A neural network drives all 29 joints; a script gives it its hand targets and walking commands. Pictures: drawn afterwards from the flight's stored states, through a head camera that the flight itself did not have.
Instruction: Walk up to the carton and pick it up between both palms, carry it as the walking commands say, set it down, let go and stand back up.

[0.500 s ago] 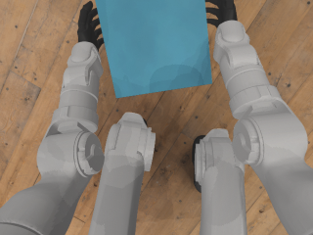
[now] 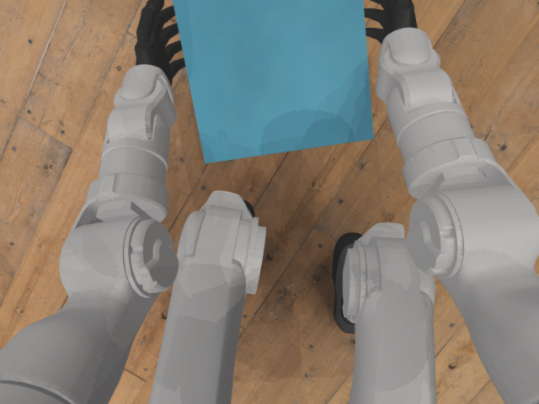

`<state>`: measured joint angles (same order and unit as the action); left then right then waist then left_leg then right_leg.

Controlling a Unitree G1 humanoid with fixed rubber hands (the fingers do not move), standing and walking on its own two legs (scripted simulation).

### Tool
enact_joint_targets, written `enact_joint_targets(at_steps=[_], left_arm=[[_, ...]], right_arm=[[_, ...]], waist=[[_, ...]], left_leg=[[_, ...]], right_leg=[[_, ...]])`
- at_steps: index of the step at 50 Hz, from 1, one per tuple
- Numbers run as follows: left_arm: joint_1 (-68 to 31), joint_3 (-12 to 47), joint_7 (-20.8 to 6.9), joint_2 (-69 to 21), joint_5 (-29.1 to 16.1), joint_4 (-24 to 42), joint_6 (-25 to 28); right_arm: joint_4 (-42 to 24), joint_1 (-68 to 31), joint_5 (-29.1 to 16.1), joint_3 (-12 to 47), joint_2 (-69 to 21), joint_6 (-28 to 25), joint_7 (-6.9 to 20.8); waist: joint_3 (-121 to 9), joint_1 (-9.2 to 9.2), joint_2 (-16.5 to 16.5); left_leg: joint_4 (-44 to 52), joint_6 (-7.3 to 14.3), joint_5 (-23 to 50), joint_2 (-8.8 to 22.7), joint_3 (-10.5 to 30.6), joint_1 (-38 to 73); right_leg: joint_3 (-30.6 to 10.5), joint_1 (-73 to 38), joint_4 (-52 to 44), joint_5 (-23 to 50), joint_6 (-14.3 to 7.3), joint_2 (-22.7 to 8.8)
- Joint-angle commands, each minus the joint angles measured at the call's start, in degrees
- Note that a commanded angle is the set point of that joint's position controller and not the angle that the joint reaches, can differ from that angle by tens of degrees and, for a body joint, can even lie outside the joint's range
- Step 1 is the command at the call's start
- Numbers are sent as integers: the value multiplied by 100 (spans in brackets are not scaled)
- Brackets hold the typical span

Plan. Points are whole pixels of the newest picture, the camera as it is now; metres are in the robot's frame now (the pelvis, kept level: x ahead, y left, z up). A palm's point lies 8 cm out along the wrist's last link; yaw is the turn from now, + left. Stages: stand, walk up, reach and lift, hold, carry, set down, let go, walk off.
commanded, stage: set down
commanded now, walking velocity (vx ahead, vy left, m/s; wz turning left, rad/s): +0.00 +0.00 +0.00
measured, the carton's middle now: (279, 72) +0.49 +0.09 -0.25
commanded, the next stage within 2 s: none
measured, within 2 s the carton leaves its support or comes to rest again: rests again in 0.14 s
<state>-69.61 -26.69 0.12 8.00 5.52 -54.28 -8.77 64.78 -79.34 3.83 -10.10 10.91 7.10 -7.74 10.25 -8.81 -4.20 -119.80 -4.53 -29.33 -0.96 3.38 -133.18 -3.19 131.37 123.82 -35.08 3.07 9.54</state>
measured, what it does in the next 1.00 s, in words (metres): stands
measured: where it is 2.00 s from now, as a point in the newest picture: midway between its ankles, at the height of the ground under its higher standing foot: (289, 281)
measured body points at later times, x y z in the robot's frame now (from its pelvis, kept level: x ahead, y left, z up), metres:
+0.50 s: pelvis -0.01 +0.00 +0.00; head +0.36 +0.02 +0.26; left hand +0.46 +0.26 -0.19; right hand +0.55 -0.05 -0.20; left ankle +0.12 +0.14 -0.35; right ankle +0.09 -0.11 -0.35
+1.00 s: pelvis -0.01 +0.01 +0.01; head +0.35 +0.04 +0.27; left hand +0.47 +0.30 -0.16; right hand +0.56 -0.08 -0.16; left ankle +0.12 +0.14 -0.35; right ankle +0.09 -0.11 -0.35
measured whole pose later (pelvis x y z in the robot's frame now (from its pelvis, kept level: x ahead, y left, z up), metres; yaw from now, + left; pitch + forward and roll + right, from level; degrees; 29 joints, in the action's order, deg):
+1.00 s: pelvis -0.01 +0.01 +0.01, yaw +1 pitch +40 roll +0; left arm -67.8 -15.5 4.4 17.9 -11.2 -53.7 -1.4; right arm 55.3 -76.2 -8.2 0.7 20.7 5.7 -7.0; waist 14.2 -7.8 -1.5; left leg -118.4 -1.9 -26.7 -0.7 1.7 -131.5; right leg -2.4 128.0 122.7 -34.5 2.8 4.8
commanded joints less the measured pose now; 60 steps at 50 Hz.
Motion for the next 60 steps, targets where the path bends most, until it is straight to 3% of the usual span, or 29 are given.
enact_joint_targets(at_steps=[1, 11, 17, 19, 21, 28, 35, 41, 50, 55, 60], left_arm=[[-2939, 1504, -1093, -3432, -247, 493, 277], [-2452, 1120, -803, -2356, -224, 303, 454], [-1553, 460, -105, -82, -271, -72, 842], [-1279, 367, 179, 804, -426, -212, 1009], [-1119, 387, 337, 1199, -688, -340, 1098], [-1234, 788, 394, 1552, -1383, -378, 1215], [-1235, 1012, 357, 1718, -1676, -505, 1173], [-1097, 979, 371, 1910, -1679, -255, 1128], [-731, 1024, 450, 1910, -1643, 1002, 715], [-321, 937, 384, 1615, -1466, 1212, 503], [-70, 778, 308, 1497, -1274, 1313, 442]], right_arm=[[-443, -2243, -237, 1249, -4512, -209, 1184], [-489, -2077, -311, 1166, -3292, -331, 952], [-516, -1650, -451, 867, -773, -490, 376], [-529, -1485, -561, 831, 178, -550, 126], [-546, -1426, -669, 841, 576, -550, 2], [-780, -1568, -986, 1139, 897, -554, 12], [-714, -1507, -1125, 1156, 1158, -514, 126], [-961, -1456, -1162, 1107, 1317, -470, 150], [-1837, -1277, -1178, 949, 1445, -156, 46], [-1607, -770, -878, 670, 1316, -4, 87], [-1569, -520, -705, 470, 1173, 23, 144]], waist=[[-5229, -547, -562], [-5272, -569, -573], [-5263, -587, -555], [-5293, -592, -518], [-5393, -573, -502], [-5596, -458, -463], [-5485, -332, -405], [-6044, -374, -424], [-7371, -342, -130], [-6864, -184, 59], [-6616, -185, 68]], left_leg=[[602, 248, 2074, -330, -902, 2916], [597, 216, 2062, -256, -904, 2984], [667, 180, 2044, -138, -888, 3195], [687, 159, 2091, -85, -862, 3264], [699, 146, 2158, -33, -819, 3326], [747, 164, 2343, 52, -671, 3428], [787, 195, 2113, 115, -574, 3640], [824, 218, 2178, 98, -563, 4053], [1090, 176, 2097, -10, -738, 5022], [1451, 125, 1931, -93, -767, 4860], [1880, 80, 1931, -143, -825, 4770]], right_leg=[[536, -1748, -1165, 1389, -204, 88], [502, -1989, -1126, 1415, -130, 3], [436, -2381, -1155, 1358, -41, -138], [388, -2564, -1162, 1385, -25, -209], [338, -2687, -1172, 1422, -7, -293], [337, -2694, -1073, 1428, -38, -443], [428, -2483, -1014, 1044, -95, -546], [506, -2724, -1015, 1042, -85, -554], [685, -3392, -1357, 1007, -118, -450], [715, -3137, -1744, 881, -184, -409], [712, -3197, -2209, 911, -188, -373]])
